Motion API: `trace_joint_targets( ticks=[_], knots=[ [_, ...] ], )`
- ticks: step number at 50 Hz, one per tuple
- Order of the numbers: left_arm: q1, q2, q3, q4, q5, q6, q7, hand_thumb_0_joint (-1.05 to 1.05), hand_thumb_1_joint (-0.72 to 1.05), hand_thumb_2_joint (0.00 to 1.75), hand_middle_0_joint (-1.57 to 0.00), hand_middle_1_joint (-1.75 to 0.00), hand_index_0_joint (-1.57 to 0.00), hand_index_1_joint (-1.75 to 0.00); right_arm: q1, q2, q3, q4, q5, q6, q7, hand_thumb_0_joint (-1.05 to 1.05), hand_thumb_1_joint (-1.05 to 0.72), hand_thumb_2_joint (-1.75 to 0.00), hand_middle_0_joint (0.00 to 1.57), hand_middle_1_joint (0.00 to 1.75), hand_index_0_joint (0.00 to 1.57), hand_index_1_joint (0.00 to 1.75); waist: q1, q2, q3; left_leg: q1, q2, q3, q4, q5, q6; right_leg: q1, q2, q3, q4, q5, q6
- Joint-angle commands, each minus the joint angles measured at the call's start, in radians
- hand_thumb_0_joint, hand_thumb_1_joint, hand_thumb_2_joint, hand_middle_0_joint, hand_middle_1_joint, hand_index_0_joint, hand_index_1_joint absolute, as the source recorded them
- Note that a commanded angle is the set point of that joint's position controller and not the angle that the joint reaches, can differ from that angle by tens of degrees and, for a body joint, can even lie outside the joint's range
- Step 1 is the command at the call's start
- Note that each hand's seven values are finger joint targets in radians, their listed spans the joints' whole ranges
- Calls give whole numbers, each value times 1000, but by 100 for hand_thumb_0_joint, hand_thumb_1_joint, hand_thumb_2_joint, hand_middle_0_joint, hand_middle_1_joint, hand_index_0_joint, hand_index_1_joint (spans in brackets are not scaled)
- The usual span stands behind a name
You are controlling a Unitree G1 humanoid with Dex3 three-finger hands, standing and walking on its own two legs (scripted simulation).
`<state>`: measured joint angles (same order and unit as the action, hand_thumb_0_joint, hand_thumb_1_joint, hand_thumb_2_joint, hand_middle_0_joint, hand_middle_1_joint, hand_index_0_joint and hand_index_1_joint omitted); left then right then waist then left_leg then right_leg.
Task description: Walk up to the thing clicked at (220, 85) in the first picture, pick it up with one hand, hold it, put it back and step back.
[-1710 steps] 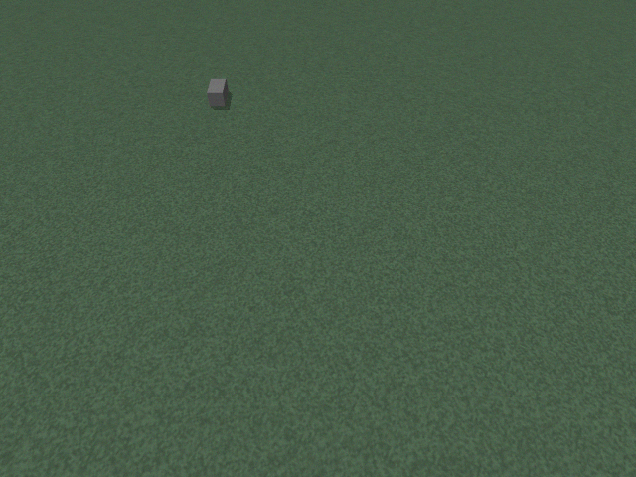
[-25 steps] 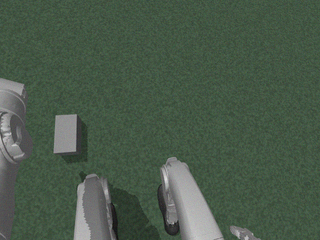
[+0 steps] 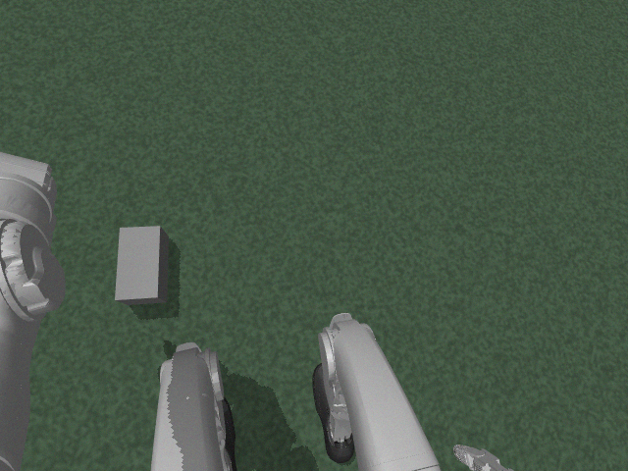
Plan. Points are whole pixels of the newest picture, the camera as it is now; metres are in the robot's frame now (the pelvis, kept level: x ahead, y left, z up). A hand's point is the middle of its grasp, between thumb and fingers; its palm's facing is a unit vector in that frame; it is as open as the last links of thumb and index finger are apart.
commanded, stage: go down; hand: left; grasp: from above
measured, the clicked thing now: (143, 265) +0.48 +0.28 -0.50
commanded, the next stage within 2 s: approach in 0.22 s
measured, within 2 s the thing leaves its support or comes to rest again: neither
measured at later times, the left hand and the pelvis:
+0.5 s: hand (2, 222) +0.44 +0.31 -0.07, palm faces -0.02 -0.44 -0.90, open 11.8 cm; pelvis +0.00 +0.00 +0.00, yaw +0 degrees
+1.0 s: hand (132, 255) +0.46 +0.25 -0.32, palm faces -0.04 -0.47 -0.88, open 11.8 cm; pelvis -0.03 +0.01 -0.16, yaw -1 degrees
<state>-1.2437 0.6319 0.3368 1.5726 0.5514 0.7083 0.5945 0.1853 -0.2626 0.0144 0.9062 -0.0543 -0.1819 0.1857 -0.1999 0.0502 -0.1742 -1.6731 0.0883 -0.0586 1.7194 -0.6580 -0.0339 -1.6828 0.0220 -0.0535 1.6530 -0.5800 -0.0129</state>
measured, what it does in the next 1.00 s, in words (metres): lowers itself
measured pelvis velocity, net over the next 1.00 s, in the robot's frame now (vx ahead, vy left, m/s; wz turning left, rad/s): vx -0.03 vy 0.01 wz -0.02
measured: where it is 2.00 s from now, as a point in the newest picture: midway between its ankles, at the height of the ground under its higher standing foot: (280, 447)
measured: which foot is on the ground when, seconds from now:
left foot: down 0.00-1.00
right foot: down 0.00-1.00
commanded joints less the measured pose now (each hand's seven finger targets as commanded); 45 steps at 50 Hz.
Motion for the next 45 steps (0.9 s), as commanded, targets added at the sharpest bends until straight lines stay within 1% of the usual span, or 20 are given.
trace_joint_targets(
  ticks=[1, 3, 4, 6, 7, 9, 11, 12, 15, 16, 17, 18, 23, 28, 30, 31, 34, 37, 42, 45],
  knots=[
    [-366, 243, -45, -140, 50, 3, 29, 0, -6, 63, -47, -60, -44, -63, 183, -186, -57, -18, 7, -12, -2, 0, -89, -90, 20, 30, 20, 30, -5, 142, -626, 365, -43, 55, -190, 265, 35, 432, 26, -2, -214, 256, 4],
    [-389, 240, -43, -159, 51, 1, 27, 0, -6, 62, -46, -63, -44, -65, 202, -180, -55, -12, 4, -10, -1, 0, -89, -90, 20, 30, 20, 30, -4, 162, -632, 370, -43, 60, -186, 295, 32, 439, 25, -1, -205, 291, 2],
    [-365, 243, -42, -134, 50, 3, 27, 0, -7, 63, -46, -63, -44, -65, 182, -193, -62, -22, 4, -11, -4, 0, -89, -90, 20, 30, 20, 30, -12, 140, -622, 377, -41, 49, -205, 272, 32, 436, 25, -6, -214, 264, 2],
    [-369, 256, -41, -137, 65, 2, 31, 0, -7, 63, -46, -62, -44, -65, 186, -191, -58, -14, 6, -11, -6, 0, -89, -90, 20, 30, 20, 30, -2, 160, -612, 387, -39, 48, -207, 250, 31, 412, 26, -6, -224, 231, 2],
    [-339, 246, -40, -122, 59, 5, 27, 0, -5, 62, -47, -62, -45, -64, 183, -198, -67, -22, 7, -12, -7, 0, -89, -90, 20, 30, 20, 30, -2, 162, -602, 402, -37, 38, -220, 253, 26, 405, 25, -10, -217, 224, -3],
    [-369, 250, -38, -142, 56, -1, 27, 0, -5, 62, -47, -62, -45, -64, 182, -190, -60, -16, 3, -12, -7, 0, -89, -90, 20, 30, 20, 30, -3, 171, -596, 414, -33, 33, -217, 260, 24, 382, 26, -14, -214, 230, -4],
    [-376, 243, -48, -151, 63, -6, 30, 0, -6, 63, -47, -61, -45, -64, 186, -197, -59, -11, 5, -14, -11, 0, -89, -90, 20, 30, 20, 30, -7, 173, -614, 401, -35, 40, -218, 257, 26, 410, 29, -14, -221, 236, -2],
    [-368, 227, -55, -153, 53, -6, 26, 0, -8, 64, -46, -63, -43, -65, 181, -186, -58, -21, 5, -15, -11, 0, -89, -90, 20, 30, 20, 30, -14, 155, -603, 388, -42, 56, -211, 252, 34, 434, 28, -2, -240, 236, 3],
    [-370, 244, -48, -160, 49, -9, 30, 0, -6, 63, -46, -63, -44, -65, 186, -179, -53, -14, 5, -17, -10, 0, -89, -90, 20, 30, 20, 30, -10, 149, -616, 373, -43, 61, -203, 260, 36, 442, 26, 4, -238, 250, 5],
    [-375, 255, -41, -141, 48, -6, 35, 0, -14, 71, -50, -57, -42, -66, 186, -195, -58, -9, 5, -18, -14, 0, -91, -91, 20, 30, 20, 30, -7, 151, -605, 379, -39, 52, -211, 238, 34, 428, 29, -1, -245, 220, 4],
    [-368, 238, -46, -150, 51, -6, 34, 0, -17, 71, -50, -53, -43, -61, 193, -187, -57, -12, 3, -17, -11, 0, -90, -90, 20, 30, 20, 30, -7, 172, -609, 400, -37, 49, -214, 255, 28, 423, 25, -3, -232, 234, 1],
    [-358, 233, -47, -128, 51, -5, 40, 0, -19, 72, -47, -58, -41, -64, 183, -189, -56, -11, 0, -15, -9, 0, -90, -90, 20, 30, 20, 30, 1, 164, -608, 392, -37, 49, -216, 243, 27, 422, 27, -6, -233, 224, 0],
    [-351, 175, -46, -48, 20, -18, 62, 0, -21, 74, -45, -61, -39, -68, 185, -185, -56, -1, -12, -18, -1, 0, -90, -91, 20, 30, 20, 30, -25, 132, -532, 311, -38, 50, -170, 243, 32, 360, 28, -5, -194, 225, 1],
    [-340, 141, -47, 27, 54, -46, 88, 0, -16, 70, -49, -59, -44, -65, 193, -206, -53, 3, -30, -21, 19, 0, -90, -90, 20, 30, 20, 30, -61, 124, -475, 209, -31, 24, -82, 251, 27, 208, 28, -20, -76, 238, -5],
    [-346, 132, -46, 43, 50, -64, 102, 0, -13, 66, -50, -60, -46, -65, 187, -213, -52, 0, -40, -26, 28, 0, -90, -90, 20, 30, 20, 30, -69, 140, -462, 161, -36, 27, -40, 231, 29, 157, 29, -21, -42, 218, -6],
    [-361, 131, -46, 50, 56, -71, 111, 0, -13, 66, -52, -59, -47, -65, 195, -219, -52, 1, -44, -26, 31, 0, -91, -90, 20, 30, 20, 30, -82, 141, -469, 143, -36, 21, -21, 219, 30, 131, 28, -21, -24, 209, -4],
    [-383, 131, -28, 38, 36, -95, 125, 0, -13, 66, -52, -60, -47, -65, 197, -225, -55, -11, -50, -29, 50, 0, -91, -91, 20, 30, 20, 30, -96, 156, -499, 113, -40, 16, 39, 198, 28, 67, 22, -25, 38, 183, -3],
    [-428, 169, -5, 30, 47, -113, 157, 0, -14, 66, -52, -60, -47, -65, 208, -243, -59, -12, -60, -24, 68, 0, -91, -91, 20, 30, 20, 30, -93, 211, -575, 92, -42, 21, 101, 188, 22, 27, 17, -29, 109, 180, -2],
    [-527, 254, 67, 1, 51, -130, 224, 0, -17, 67, -49, -64, -45, -69, 220, -270, -56, -43, -80, -13, 104, 0, -92, -91, 20, 30, 20, 30, -98, 271, -693, 47, -43, 33, 211, 206, 17, -12, 6, -32, 219, 213, 5],
    [-584, 260, 83, -18, 46, -135, 265, 0, -22, 72, -47, -65, -42, -71, 215, -287, -51, -43, -100, -4, 123, 0, -92, -91, 20, 30, 20, 30, -119, 300, -693, 38, -41, 23, 252, 164, 11, -56, 1, -53, 264, 178, 9]
  ],
)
